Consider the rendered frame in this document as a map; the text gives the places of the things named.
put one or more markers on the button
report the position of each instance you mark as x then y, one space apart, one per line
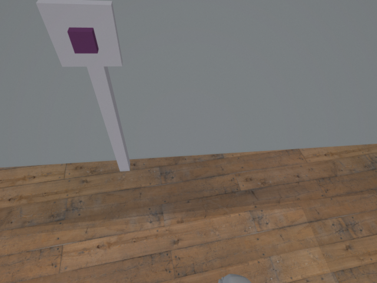
83 40

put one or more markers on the panel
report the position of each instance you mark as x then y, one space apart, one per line
58 17

